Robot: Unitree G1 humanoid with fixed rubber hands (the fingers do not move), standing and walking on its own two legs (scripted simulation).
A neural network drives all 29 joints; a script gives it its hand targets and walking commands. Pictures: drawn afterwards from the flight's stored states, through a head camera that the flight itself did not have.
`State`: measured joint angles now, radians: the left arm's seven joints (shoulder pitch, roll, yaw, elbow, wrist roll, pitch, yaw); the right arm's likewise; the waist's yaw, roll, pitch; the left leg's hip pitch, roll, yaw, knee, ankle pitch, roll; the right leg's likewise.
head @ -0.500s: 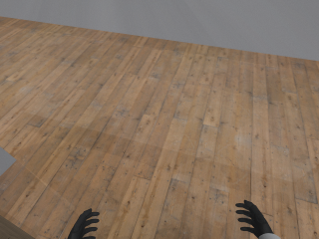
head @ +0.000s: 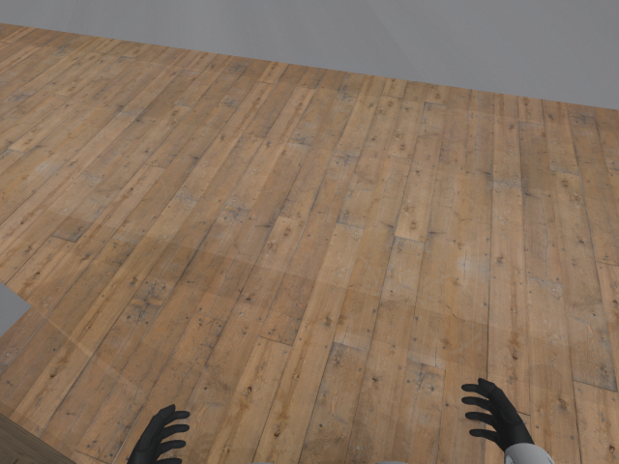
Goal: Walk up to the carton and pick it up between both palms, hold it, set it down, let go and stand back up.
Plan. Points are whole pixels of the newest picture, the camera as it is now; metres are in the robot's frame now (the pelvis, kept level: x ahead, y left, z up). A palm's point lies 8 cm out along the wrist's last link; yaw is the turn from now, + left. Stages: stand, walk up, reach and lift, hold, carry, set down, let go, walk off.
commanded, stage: stand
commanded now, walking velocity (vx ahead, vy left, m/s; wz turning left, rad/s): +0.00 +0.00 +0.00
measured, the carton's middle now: out of the picture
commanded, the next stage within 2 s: none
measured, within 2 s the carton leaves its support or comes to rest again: neither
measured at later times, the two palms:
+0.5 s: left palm out of the picture +0.14 +0.24 -0.08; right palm (516, 445) +0.16 -0.24 -0.08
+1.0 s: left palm out of the picture +0.14 +0.24 -0.09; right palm (519, 445) +0.16 -0.24 -0.08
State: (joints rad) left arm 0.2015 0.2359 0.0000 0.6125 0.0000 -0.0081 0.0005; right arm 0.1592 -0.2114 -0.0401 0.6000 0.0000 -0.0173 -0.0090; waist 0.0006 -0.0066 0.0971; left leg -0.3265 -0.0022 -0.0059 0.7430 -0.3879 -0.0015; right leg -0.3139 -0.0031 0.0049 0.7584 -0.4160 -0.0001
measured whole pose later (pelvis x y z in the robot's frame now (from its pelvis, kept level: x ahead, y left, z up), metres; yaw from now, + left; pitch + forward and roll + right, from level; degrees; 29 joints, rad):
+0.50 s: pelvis +0.00 +0.00 +0.00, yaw +0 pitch -2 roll +0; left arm 0.20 0.24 0.00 0.61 0.00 -0.02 0.00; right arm 0.18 -0.21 -0.04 0.60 0.00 -0.02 -0.01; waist 0.00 -0.01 0.07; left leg -0.33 0.00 -0.01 0.74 -0.39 0.00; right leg -0.31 0.00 0.00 0.76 -0.42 0.00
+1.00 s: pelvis +0.00 +0.00 +0.00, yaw +0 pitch -2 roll +0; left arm 0.20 0.24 0.00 0.63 0.00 -0.02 0.00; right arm 0.18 -0.22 -0.04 0.60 0.00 -0.03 -0.01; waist 0.00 -0.01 0.07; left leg -0.33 0.00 -0.01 0.74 -0.39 0.00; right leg -0.31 0.00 0.01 0.76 -0.41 0.00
